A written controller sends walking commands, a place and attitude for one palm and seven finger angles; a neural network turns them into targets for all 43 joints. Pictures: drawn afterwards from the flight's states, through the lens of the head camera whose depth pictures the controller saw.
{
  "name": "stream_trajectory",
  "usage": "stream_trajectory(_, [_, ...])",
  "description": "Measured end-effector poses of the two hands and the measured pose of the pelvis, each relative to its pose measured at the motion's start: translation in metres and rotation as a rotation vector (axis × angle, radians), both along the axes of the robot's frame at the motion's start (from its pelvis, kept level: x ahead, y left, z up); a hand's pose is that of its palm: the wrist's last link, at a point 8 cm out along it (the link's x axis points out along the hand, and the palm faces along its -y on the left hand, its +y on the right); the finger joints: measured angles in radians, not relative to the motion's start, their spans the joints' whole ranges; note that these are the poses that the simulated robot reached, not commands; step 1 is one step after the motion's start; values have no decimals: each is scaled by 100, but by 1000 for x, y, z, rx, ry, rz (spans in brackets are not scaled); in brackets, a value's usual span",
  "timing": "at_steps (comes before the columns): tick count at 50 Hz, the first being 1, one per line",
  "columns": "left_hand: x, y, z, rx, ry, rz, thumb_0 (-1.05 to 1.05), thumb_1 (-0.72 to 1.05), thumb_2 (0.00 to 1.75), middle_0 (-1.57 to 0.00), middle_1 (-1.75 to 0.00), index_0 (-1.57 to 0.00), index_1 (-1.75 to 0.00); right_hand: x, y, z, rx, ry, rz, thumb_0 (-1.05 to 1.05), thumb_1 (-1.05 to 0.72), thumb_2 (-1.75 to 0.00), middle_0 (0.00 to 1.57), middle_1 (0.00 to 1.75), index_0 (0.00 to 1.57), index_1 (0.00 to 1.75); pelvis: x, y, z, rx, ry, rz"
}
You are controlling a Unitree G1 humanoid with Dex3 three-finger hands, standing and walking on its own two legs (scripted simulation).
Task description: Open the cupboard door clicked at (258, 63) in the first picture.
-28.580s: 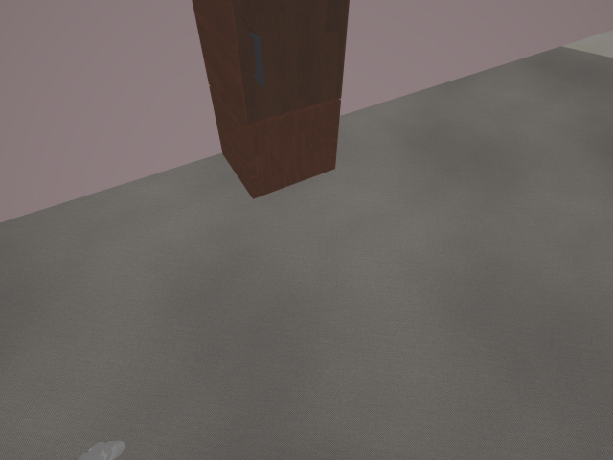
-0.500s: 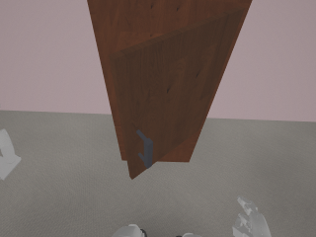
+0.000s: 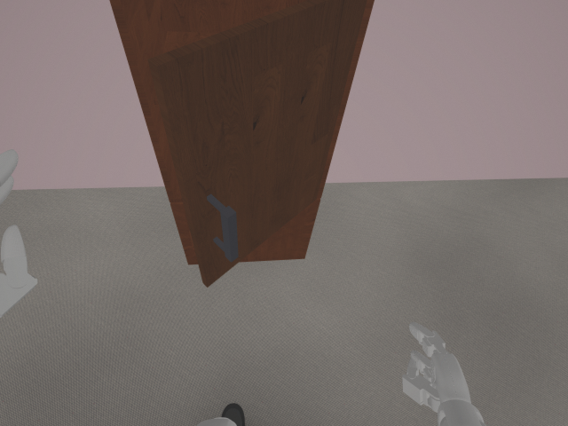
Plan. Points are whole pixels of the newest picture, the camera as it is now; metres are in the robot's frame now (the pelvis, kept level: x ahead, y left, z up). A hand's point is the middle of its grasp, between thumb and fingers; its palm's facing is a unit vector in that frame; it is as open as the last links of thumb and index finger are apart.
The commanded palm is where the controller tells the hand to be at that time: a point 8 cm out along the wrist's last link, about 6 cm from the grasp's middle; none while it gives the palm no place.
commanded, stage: stop stepping back and stand still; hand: left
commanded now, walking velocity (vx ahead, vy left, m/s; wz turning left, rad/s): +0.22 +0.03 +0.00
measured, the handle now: (223, 229) +0.46 +0.13 -0.10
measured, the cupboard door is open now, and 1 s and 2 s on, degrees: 40 40 40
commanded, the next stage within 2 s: let the arm hang, fingers relaxed in 0.68 s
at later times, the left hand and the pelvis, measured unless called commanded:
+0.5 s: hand out of the picture +0.12 +0.26 +0.16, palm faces +0.46 -0.77 -0.45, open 7.4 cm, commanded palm +0.05 +0.29 +0.18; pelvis -0.08 -0.01 -0.01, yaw +3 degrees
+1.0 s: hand out of the picture +0.03 +0.21 -0.13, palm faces +0.06 -0.95 -0.29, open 7.4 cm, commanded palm none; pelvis -0.09 -0.01 -0.01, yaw +5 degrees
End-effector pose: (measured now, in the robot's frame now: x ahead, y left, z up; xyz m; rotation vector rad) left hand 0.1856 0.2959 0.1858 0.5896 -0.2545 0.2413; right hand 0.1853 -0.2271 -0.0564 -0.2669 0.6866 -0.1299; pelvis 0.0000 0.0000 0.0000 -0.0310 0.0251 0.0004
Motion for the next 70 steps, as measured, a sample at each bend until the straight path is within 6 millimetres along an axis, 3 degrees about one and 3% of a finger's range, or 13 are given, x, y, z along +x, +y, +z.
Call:
stream_trajectory(4, [-34, -11, -1, 12, 44, 6, 1, 89, 90, -22, -30, -22, -30, -30, -15, 3, -7, -36, -16, 1, -90, -90, 20, 30, 20, 30, -23, -7, -2, -2, -14, 0])
stream_trajectory(11, [-102, -17, -2, -4, 28, 143, 1, 89, 90, -22, -30, -22, -30, -88, -35, -20, -20, 81, -17, 1, -91, -90, 20, 30, 20, 30, -57, -22, -3, 43, -19, 23])
stream_trajectory(17, [-115, -4, -10, -121, -71, 255, 1, 89, 90, -22, -30, -22, -30, -128, -38, -27, -42, 136, -33, 1, -91, -90, 20, 30, 20, 30, -63, -19, 1, 47, -7, 46])
stream_trajectory(22, [-109, 0, -16, -118, -82, 209, 1, 89, 90, -21, -30, -21, -30, -135, -29, -28, -29, 101, -45, 1, -91, -90, 20, 30, 20, 30, -75, -12, -5, 43, -24, 48])
stream_trajectory(29, [-113, -9, -3, -15, -51, 146, 2, 89, 90, -22, -30, -21, -30, -129, -8, -30, 55, 47, -16, 1, -90, -90, 20, 30, 20, 30, -78, -16, -6, 29, -40, 46])
stream_trajectory(39, [-118, 5, -16, -73, -6, 204, 1, 89, 90, -22, -30, -22, -30, -114, -7, -30, 30, 78, 1, 1, -90, -90, 20, 30, 20, 30, -75, -6, -4, 31, -37, 43])
stream_trajectory(41, [-109, 11, -42, -85, 95, 202, 1, 89, 90, -21, -30, -21, -30, -110, -8, -35, 40, 90, 41, 1, -90, -90, 20, 30, 20, 30, -77, -2, -5, 33, -20, 62])
stream_trajectory(45, [-103, 13, -159, -259, 568, 281, 0, 90, 90, -20, -30, -20, -29, -108, -15, -60, 41, 191, 78, 1, -90, -90, 20, 30, 20, 30, -83, 0, -11, 61, -6, 85])
stream_trajectory(49, [-151, -30, -267, -417, 1040, 300, 1, 91, 90, -20, -29, -20, -29, -123, -21, -69, 45, 276, 44, 1, -91, -90, 20, 30, 20, 30, -87, -4, -11, 57, -23, 80])
stream_trajectory(52, [-201, -72, -314, -525, 1301, 281, 1, 91, 90, -20, -29, -20, -29, -149, -25, -69, 30, 364, 8, 1, -91, -90, 20, 30, 20, 30, -88, -7, -8, 56, -37, 78])
stream_trajectory(54, [-228, -83, -327, -599, 1365, 341, 0, 95, 90, -21, -30, -21, -29, -170, -27, -69, 14, 438, -8, 1, -91, -90, 20, 30, 20, 30, -89, -10, -5, 49, -41, 83])
stream_trajectory(62, [-295, -68, -328, -603, 1524, 468, -2, 98, 90, -21, -30, -21, -29, -246, -18, -79, 30, 698, -45, 1, -91, -90, 20, 30, 20, 30, -91, -12, 3, 29, -41, 96])
stream_trajectory(70, [-322, -64, -320, -582, 1599, 525, 0, 93, 90, -20, -30, -20, -29, -288, 3, -89, 99, 792, -75, 0, -91, -90, 20, 30, 20, 30, -92, -6, 4, 34, -46, 89])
